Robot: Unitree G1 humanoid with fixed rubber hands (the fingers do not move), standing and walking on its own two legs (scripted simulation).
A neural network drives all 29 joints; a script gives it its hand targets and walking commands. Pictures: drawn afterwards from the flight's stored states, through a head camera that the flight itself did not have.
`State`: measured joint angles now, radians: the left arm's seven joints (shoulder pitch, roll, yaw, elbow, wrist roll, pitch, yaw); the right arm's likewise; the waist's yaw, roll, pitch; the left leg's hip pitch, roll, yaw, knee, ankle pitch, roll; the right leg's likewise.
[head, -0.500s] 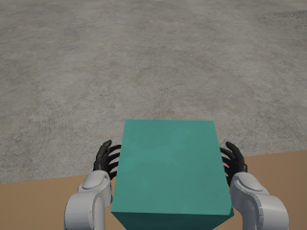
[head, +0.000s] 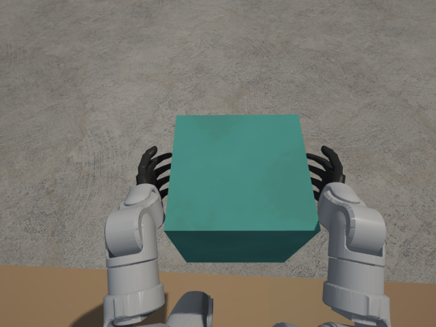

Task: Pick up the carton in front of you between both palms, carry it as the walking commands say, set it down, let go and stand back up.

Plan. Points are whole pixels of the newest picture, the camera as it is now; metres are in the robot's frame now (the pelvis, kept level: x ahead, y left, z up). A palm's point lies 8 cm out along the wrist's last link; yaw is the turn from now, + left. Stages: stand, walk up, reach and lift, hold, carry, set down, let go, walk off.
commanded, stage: carry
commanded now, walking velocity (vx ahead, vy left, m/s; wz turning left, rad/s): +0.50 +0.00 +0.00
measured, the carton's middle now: (236, 197) +0.33 +0.02 +0.01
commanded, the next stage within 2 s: none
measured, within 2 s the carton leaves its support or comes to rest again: neither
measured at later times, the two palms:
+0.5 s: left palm (190, 64) +0.68 +0.15 +0.06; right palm (313, 70) +0.64 -0.15 +0.07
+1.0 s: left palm (208, 46) +1.03 +0.15 -0.10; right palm (289, 45) +1.05 -0.15 -0.11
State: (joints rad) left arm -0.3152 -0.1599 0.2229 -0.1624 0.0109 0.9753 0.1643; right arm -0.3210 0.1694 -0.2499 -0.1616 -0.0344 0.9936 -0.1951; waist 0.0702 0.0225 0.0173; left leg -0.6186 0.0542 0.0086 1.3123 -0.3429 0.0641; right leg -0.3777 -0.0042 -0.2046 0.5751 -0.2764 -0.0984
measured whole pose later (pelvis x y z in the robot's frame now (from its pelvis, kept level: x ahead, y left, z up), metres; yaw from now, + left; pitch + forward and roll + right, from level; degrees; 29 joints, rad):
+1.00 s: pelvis +0.73 -0.01 -0.15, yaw -1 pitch +6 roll -1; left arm -0.32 -0.17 0.21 -0.05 -0.03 0.87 0.21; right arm -0.28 0.16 -0.27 -0.08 -0.02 0.87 -0.20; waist 0.09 0.01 0.03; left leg -0.75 0.06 0.04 0.90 -0.26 0.05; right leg -0.23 0.07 -0.10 0.64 -0.52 -0.09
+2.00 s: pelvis +1.44 +0.00 -0.12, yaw -5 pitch +3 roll -1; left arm 0.08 -0.14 0.04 -0.49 0.01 1.13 0.17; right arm 0.10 0.14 -0.04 -0.48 0.01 1.12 -0.16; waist -0.04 -0.02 -0.08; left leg -0.37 0.06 0.25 0.46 -0.16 0.07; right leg -0.41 -0.08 -0.06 1.16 -0.37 -0.01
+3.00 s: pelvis +1.88 -0.03 -0.12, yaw -3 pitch +4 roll +0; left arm 0.07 -0.13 0.04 -0.53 0.02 1.15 0.16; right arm 0.08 0.14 -0.04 -0.52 0.00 1.14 -0.15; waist 0.00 -0.01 -0.13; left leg -0.27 0.05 0.19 0.52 -0.30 0.02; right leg -0.18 -0.09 -0.17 0.50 -0.34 0.04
